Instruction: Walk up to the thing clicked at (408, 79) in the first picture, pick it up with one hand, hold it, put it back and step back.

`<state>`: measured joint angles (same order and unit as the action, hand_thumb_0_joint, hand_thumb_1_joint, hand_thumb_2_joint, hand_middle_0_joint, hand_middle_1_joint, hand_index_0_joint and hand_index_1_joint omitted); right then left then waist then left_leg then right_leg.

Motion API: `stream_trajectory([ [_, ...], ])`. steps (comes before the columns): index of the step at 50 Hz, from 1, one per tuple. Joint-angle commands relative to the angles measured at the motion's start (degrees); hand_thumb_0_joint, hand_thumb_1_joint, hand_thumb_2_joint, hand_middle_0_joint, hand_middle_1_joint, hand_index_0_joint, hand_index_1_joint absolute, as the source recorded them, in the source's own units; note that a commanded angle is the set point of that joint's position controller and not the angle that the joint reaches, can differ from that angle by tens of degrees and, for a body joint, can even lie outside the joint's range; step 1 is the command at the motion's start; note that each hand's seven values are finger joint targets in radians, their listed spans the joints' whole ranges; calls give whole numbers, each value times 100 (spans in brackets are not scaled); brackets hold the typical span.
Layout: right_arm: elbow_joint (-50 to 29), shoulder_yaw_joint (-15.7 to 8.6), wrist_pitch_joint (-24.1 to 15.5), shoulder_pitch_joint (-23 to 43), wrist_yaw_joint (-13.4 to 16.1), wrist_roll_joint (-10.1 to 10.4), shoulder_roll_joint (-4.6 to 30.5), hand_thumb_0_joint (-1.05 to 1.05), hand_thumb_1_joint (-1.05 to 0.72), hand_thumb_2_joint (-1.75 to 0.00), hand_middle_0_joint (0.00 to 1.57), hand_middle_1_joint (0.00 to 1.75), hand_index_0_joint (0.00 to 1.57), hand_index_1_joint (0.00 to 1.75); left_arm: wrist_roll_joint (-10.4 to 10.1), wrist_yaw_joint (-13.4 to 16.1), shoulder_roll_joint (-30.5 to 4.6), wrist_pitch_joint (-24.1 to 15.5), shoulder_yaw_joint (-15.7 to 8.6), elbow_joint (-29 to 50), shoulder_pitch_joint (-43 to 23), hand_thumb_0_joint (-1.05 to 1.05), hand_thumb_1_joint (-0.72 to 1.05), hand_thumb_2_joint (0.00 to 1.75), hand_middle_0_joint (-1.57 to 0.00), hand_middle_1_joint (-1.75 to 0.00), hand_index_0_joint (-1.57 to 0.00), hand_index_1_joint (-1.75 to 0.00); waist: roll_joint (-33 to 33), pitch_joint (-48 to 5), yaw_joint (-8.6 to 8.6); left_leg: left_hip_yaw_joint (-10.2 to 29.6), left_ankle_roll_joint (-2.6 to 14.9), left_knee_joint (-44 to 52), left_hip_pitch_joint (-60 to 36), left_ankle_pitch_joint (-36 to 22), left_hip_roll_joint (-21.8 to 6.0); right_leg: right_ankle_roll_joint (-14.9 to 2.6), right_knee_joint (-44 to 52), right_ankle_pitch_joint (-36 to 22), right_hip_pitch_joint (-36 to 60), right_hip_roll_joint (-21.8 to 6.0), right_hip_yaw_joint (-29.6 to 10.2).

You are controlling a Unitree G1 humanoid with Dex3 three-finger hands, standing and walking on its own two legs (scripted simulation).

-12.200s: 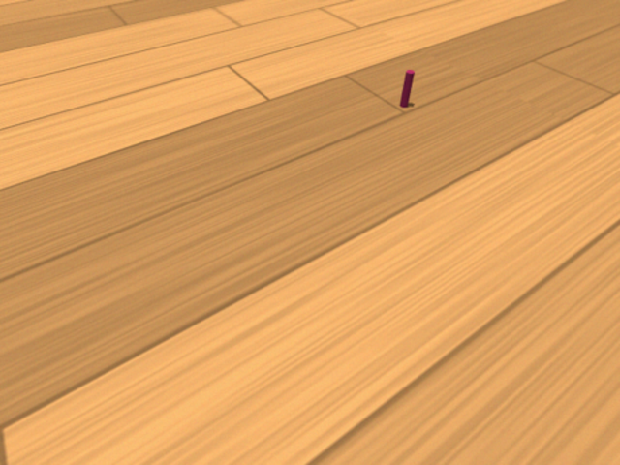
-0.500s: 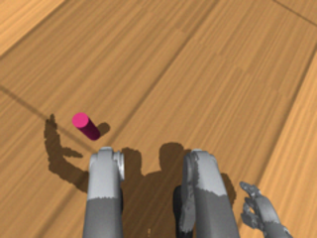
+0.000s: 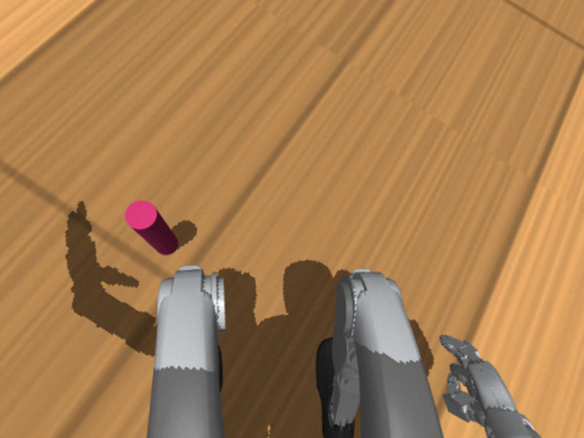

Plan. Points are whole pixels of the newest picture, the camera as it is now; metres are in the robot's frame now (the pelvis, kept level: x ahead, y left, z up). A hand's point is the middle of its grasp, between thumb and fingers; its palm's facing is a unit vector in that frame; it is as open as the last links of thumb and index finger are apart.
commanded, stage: go down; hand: left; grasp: from the side
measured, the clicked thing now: (155, 231) +0.42 +0.25 -0.29
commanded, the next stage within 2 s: approach in 0.34 s
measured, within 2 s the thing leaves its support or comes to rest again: neither
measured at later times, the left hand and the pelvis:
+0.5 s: hand out of the picture +0.34 +0.43 +0.01, palm faces +0.23 -0.96 -0.12, open 17.5 cm; pelvis +0.00 +0.00 -0.01, yaw +0 degrees
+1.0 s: hand (66, 246) +0.36 +0.36 -0.19, palm faces +0.13 -0.99 +0.03, open 17.2 cm; pelvis +0.00 +0.00 -0.09, yaw -5 degrees
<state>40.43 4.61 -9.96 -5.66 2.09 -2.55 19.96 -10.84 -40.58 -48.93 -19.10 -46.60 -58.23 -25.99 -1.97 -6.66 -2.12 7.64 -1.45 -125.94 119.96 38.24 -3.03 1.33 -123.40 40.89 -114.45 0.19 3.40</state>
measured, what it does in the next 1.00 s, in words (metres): lowers itself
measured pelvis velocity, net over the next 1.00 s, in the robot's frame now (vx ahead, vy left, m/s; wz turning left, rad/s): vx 0.00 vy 0.00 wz -0.08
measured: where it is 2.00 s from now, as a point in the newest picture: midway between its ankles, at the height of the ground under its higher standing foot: (270, 410)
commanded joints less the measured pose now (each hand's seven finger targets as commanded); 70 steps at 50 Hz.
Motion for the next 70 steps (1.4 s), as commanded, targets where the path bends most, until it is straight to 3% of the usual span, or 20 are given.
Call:
stream_trajectory([
  [1, -285, -479, -123, -648, 80, 43, 1310, 0, -92, -91, 20, 30, 20, 30, -226, -7, -2461, -400, -534, 1054, -909, 0, -58, 6, -5, -5, -4, -6, 1349, -3273, 259, -350, 264, 1607, -2808, -669, 68, -377, 1258, -739, 1193, 160, 254],
  [4, -262, -469, -122, -628, 66, 33, 1314, 0, -92, -91, 20, 30, 20, 30, -213, -41, -2367, -432, -419, 1027, -982, 0, -56, 7, -5, -5, -3, -6, 1398, -3113, 193, -320, 262, 1648, -2716, -414, 45, -374, 1193, -551, 1078, 162, 278],
  [7, -257, -464, -120, -647, 61, 30, 1344, 0, -92, -91, 20, 30, 20, 30, -208, -30, -2724, -459, -575, 1228, -1195, 0, -56, 6, -5, -4, -4, -6, 1479, -3308, 270, -336, 258, 1644, -2756, -302, 42, -369, 1191, -490, 1132, 171, 256],
  [9, -287, -468, -128, -610, 62, 51, 1338, 0, -92, -91, 20, 30, 20, 30, -244, -45, -2557, -421, -527, 1162, -1011, 0, -55, 6, -5, -4, -3, -6, 1439, -3231, 279, -343, 263, 1688, -2722, -209, 53, -364, 1232, -408, 1107, 175, 266],
  [14, -266, -438, -104, -690, 57, 71, 1329, 0, -92, -91, 20, 30, 20, 30, -286, -65, -2542, -322, -538, 975, -938, 0, -56, 6, -5, -4, -4, -6, 1268, -3270, 223, -388, 269, 1555, -2617, -546, 90, -357, 1247, -598, 1257, 164, 256],
  [16, -271, -435, -98, -641, 63, 68, 1351, 0, -92, -91, 20, 30, 20, 30, -286, -46, -2765, -317, -666, 1008, -886, 0, -55, 6, -5, -4, -3, -5, 1306, -3311, 321, -414, 271, 1513, -2622, -633, 88, -359, 1243, -669, 1308, 167, 221],
  [18, -293, -450, -84, -666, 67, 74, 1332, 0, -92, -91, 20, 30, 20, 30, -315, -91, -2502, -319, -551, 1035, -904, 0, -57, 5, -5, -4, -4, -5, 1307, -3316, 253, -415, 272, 1482, -2716, -781, 87, -363, 1229, -801, 1232, 172, 230],
  [22, -343, -473, -105, -627, 63, 82, 1353, 0, -93, -91, 20, 30, 20, 30, -340, -117, -2491, -311, -554, 1117, -895, 0, -56, 11, -8, -8, -3, -12, 1319, -3320, 223, -390, 271, 1498, -2711, -746, 86, -356, 1237, -787, 1266, 163, 246],
  [26, -290, -456, -150, -584, 35, 96, 1282, 0, -91, -91, 20, 30, 20, 30, -534, -222, -1829, -429, -408, 603, -587, 0, -60, 4, -8, -7, -5, -10, 969, -2845, 115, -352, 291, 1415, -2327, -579, 90, -351, 1187, -653, 1044, 189, 293],
  [30, -286, -391, -253, -386, -8, 43, 1269, 0, -91, -91, 20, 30, 20, 30, -795, -355, -1549, -959, -359, 388, -857, 0, -59, 4, -8, -6, -5, -9, 677, -2567, -6, -343, 306, 1038, -1860, -510, 94, -346, 991, -586, 848, 220, 309],
  [33, -317, -285, -352, -231, -41, -67, 1317, 0, -91, -90, 20, 30, 20, 30, -936, -473, -1196, -1458, -143, -38, -1047, 0, -51, 4, -7, -6, -4, -8, 473, -2504, -228, -338, 297, 695, -1660, -507, 77, -315, 809, -639, 859, 245, 343],
  [40, -450, -31, -343, 169, -138, -388, 1485, 0, -90, -90, 20, 30, 20, 30, -936, -473, -1644, -2433, -201, 55, -1267, 0, -48, 7, -7, -7, -4, -10, 1092, -2856, -102, -304, 180, 239, -1841, -436, -3, -344, 257, -598, 769, 325, 467],
  [46, -393, 309, -114, 567, -175, -677, 1675, 0, -92, -91, 20, 30, 20, 30, -798, -242, -2181, -2841, -487, -65, -1004, 0, -49, 8, -7, -8, -3, -11, 1830, -2850, 73, -205, 70, 28, -2159, -688, -89, -356, -194, -837, 781, 400, 657],
  [48, -456, 426, -33, 728, -206, -758, 1732, 0, -92, -91, 20, 30, 20, 30, -777, -228, -1760, -2918, -175, -172, -848, 0, -51, 8, -7, -8, -4, -11, 1988, -2775, -112, -66, 13, -27, -2409, -956, -130, -366, -374, -1005, 650, 402, 773],
  [50, -431, 485, 29, 843, -223, -833, 1791, 0, -93, -91, 20, 30, 20, 30, -788, -154, -1719, -3066, -169, -71, -962, 0, -51, 8, -7, -9, -4, -11, 2196, -2726, -214, 44, -25, -131, -2548, -1096, -155, -360, -520, -1093, 525, 409, 848],
  [53, -411, 596, 72, 976, -273, -925, 1809, 0, -93, -91, 20, 30, 20, 30, -853, -86, -799, -3232, 438, -508, -1083, 0, -54, 6, -7, -9, -4, -11, 1952, -2418, -610, 194, -28, -377, -2422, -1034, -171, -324, -605, -1137, 411, 437, 997],
  [56, -415, 732, 111, 1068, -293, -1007, 1831, 0, -93, -91, 20, 30, 20, 30, -789, 79, -698, -3437, 758, -733, -1292, 0, -61, 1, -7, -7, -5, -7, 1669, -2171, -812, 246, 13, -608, -2071, -819, -147, -277, -570, -1117, 563, 470, 1073],
  [59, -470, 887, 211, 1255, -341, -1089, 1857, 0, -93, -91, 20, 30, 20, 30, -711, 395, -725, -3648, 817, -1089, -1151, 0, -61, 1, -7, -8, -6, -8, 1476, -1900, -804, 285, 25, -732, -1801, -756, -145, -256, -637, -1107, 619, 485, 1123],
  [64, -602, 1038, 382, 1414, -489, -1284, 1895, 0, -93, -91, 20, 30, 20, 30, -571, 1133, -919, -4064, 408, -1050, -796, 0, -61, 3, -7, -10, -7, -10, 1696, -1886, -513, 334, -42, -770, -1842, -926, -150, -259, -766, -1231, 810, 531, 1231],
  [70, -667, 1002, 498, 1464, -612, -1377, 1930, 0, -93, -90, 20, 30, 20, 30, -221, 1787, -627, -4319, 746, -303, -908, 0, -57, 3, -6, -8, -6, -8, 2169, -1541, -667, 339, -82, -630, -1720, -468, -146, -266, -801, -1076, 641, 536, 1339],
])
